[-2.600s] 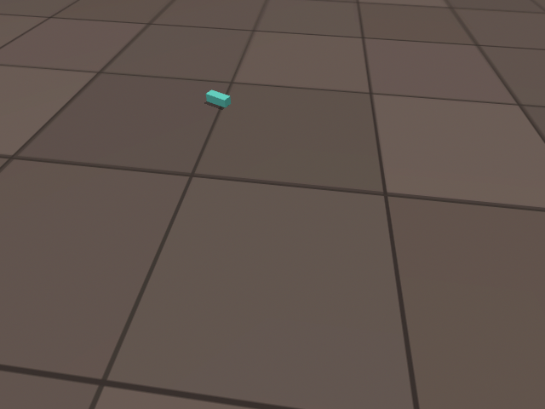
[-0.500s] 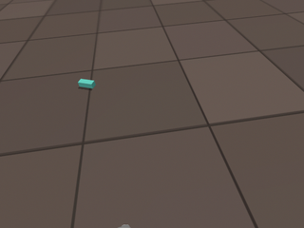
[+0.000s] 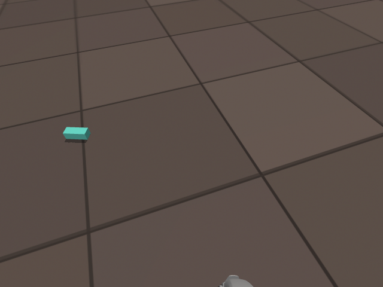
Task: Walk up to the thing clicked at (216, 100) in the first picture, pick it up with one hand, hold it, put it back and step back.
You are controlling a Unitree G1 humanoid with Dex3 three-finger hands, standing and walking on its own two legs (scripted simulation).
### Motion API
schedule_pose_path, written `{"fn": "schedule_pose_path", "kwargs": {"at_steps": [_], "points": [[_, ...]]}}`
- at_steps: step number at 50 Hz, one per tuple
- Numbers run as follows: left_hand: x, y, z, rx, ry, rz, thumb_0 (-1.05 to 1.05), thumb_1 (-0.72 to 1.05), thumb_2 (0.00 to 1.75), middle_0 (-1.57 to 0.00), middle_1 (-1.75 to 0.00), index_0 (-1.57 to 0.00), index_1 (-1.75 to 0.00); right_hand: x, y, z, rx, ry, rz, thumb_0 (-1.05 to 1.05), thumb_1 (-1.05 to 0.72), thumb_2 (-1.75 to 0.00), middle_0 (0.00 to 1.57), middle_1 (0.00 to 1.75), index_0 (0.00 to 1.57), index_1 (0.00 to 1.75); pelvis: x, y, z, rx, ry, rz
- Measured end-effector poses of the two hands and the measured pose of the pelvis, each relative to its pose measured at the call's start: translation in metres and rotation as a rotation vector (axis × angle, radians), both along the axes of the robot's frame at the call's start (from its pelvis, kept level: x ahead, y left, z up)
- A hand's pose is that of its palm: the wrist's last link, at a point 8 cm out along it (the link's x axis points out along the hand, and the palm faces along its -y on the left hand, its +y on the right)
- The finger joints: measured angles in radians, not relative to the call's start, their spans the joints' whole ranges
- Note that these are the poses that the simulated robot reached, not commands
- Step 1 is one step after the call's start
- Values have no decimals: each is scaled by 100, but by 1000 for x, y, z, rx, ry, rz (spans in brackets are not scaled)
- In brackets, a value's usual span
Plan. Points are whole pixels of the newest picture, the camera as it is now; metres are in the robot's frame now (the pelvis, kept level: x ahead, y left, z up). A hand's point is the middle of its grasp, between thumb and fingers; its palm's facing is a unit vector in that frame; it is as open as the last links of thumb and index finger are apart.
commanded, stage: walk up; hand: left
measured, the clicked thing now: (77, 133) +1.32 +0.79 -0.74
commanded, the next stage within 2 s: none
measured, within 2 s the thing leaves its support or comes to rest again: neither
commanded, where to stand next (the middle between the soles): +0.90 +0.60 m, yaw -7 degrees
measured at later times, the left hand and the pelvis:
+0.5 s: hand (16, 259) +0.27 +0.45 -0.16, palm faces -0.04 -0.87 -0.49, open 7.4 cm; pelvis +0.24 +0.13 -0.03, yaw +0 degrees
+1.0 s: hand (13, 178) +0.50 +0.53 -0.12, palm faces -0.03 -0.84 -0.54, open 7.4 cm; pelvis +0.42 +0.23 -0.02, yaw -2 degrees
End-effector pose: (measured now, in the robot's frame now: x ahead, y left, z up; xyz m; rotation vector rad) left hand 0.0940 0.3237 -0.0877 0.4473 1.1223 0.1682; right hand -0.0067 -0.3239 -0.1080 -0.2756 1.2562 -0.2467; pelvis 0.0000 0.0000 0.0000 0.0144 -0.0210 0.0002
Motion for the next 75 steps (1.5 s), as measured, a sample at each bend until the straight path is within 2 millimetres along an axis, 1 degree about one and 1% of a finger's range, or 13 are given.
{"fn": "schedule_pose_path", "kwargs": {"at_steps": [5, 8, 16, 24, 27, 33, 40, 45, 51, 56, 61, 65, 75], "points": [[87, 5, -2, 28, -95, -26, 1, 91, 90, -20, -30, -20, -30, 47, 19, -31, 36, 42, -13, 1, -91, -90, 20, 30, 21, 30, 58, 8, -18, -23, -8, -9], [116, 11, 2, 32, -162, -6, 1, 91, 90, -20, -30, -20, -30, 94, 34, -35, 52, 31, 25, 1, -91, -90, 20, 30, 21, 30, 84, 15, -18, -33, -8, -3], [136, 57, 9, 52, -100, 41, 1, 90, 90, -20, -30, -21, -30, 241, 62, -9, 39, -146, 122, 1, -91, -90, 20, 30, 21, 30, 153, 54, -7, -51, -15, 3], [165, 150, -23, 72, 34, 74, 1, 90, 90, -20, -30, -21, -31, 348, 109, 5, -54, -200, 151, 1, -91, -90, 20, 30, 20, 30, 230, 124, -26, -44, -1, -3], [191, 175, -31, 81, 84, 92, 1, 90, 90, -20, -30, -20, -30, 363, 133, 9, -68, -215, 124, 0, -91, -90, 20, 30, 20, 30, 253, 145, -26, -35, -2, -11], [262, 188, -21, 42, 70, 33, 1, 91, 90, -20, -30, -20, -30, 363, 170, 12, -43, -126, 52, 0, -91, -90, 20, 30, 21, 30, 299, 172, -8, -19, 2, -36], [347, 193, -8, 51, 8, -31, 1, 91, 90, -20, -30, -20, -30, 376, 195, -16, 15, -35, 1, 1, -90, -90, 20, 30, 21, 30, 357, 193, -13, -4, -9, -55], [384, 213, -4, 98, -75, -6, 1, 90, 90, -20, -30, -21, -30, 421, 216, -42, 46, -14, 22, 1, -91, -90, 20, 30, 20, 30, 393, 207, -26, -41, -24, -51], [402, 253, 12, 125, -71, 28, 1, 90, 90, -20, -30, -21, -31, 495, 247, -32, 57, -83, 80, 1, -91, -90, 20, 30, 21, 30, 428, 239, -17, -52, -26, -35], [417, 303, 8, 140, -32, 35, 1, 90, 90, -20, -30, -21, -31, 547, 271, -20, 17, -118, 99, 1, -91, -90, 20, 30, 21, 30, 461, 277, -20, -53, -16, -36], [445, 368, -19, 152, 29, 40, 1, 90, 90, -20, -30, -21, -31, 588, 305, -13, -61, -160, 87, 1, -91, -90, 20, 30, 20, 30, 497, 329, -37, -32, -15, -43], [484, 391, -28, 139, 63, 46, 1, 91, 90, -20, -30, -20, -30, 591, 336, -6, -71, -157, 38, 0, -91, -90, 20, 30, 20, 30, 521, 355, -33, -27, -10, -56], [587, 391, -12, 64, -4, -62, 1, 91, 90, -20, -30, -20, -30, 583, 395, -19, -4, -7, -30, 1, -91, -90, 20, 30, 21, 30, 582, 397, -17, -6, -13, -76]]}}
